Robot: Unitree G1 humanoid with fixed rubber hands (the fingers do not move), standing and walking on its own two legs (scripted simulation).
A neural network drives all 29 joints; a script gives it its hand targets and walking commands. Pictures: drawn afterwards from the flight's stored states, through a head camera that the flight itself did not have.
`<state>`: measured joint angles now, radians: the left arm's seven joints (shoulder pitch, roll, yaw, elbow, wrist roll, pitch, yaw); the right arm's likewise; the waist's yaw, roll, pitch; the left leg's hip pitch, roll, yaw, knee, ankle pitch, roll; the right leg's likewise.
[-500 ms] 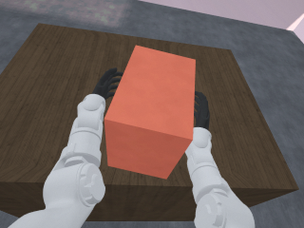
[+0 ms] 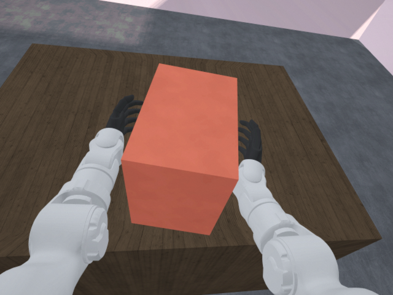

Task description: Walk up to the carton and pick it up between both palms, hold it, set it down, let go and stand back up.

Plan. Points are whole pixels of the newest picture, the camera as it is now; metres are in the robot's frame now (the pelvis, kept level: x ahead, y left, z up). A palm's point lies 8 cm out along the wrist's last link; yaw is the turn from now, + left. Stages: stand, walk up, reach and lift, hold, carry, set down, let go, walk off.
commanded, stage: set down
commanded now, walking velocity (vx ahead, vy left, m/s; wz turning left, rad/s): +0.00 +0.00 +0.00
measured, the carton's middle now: (184, 150) +0.43 -0.01 +0.05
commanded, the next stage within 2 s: none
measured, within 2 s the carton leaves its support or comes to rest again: neither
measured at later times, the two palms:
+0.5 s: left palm (103, 98) +0.45 +0.14 +0.18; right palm (267, 126) +0.38 -0.15 +0.18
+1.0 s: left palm (91, 66) +0.45 +0.15 +0.24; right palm (289, 101) +0.37 -0.16 +0.24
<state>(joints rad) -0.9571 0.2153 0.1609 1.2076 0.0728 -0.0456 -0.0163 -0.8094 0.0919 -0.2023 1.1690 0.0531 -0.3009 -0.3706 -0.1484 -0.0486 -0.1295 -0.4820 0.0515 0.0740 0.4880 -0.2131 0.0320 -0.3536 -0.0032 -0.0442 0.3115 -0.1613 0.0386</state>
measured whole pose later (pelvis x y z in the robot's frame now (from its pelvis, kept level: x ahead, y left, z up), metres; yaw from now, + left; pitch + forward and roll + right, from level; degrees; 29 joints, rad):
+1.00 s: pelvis -0.03 -0.01 +0.00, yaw -1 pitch +3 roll -2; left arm -1.27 0.47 -0.07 1.23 -0.24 0.33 -0.06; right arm -1.13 -0.01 -0.11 0.92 0.32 0.35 -0.43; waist -0.21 -0.08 -0.09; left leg -0.32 0.05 0.07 0.43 -0.16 0.02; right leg -0.23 0.00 -0.03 0.30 -0.12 0.03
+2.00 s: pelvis -0.03 +0.00 +0.00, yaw -1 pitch -6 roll -2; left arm -0.42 0.44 0.08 0.19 -0.18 0.56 -0.16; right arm -0.28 0.02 -0.03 0.04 0.27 0.47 -0.46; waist -0.03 -0.07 0.06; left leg -0.14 0.03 0.09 0.45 -0.21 0.04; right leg -0.05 -0.01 0.00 0.31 -0.16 0.04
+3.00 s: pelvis +0.01 -0.01 +0.00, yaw -1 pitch -5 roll -2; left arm 0.38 0.44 0.07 -0.21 -0.22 0.11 -0.18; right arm 0.58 0.09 0.15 -0.27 0.14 0.01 -0.38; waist 0.09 -0.06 0.11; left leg -0.09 0.04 0.08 0.43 -0.26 0.02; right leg 0.00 0.00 0.00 0.29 -0.21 0.03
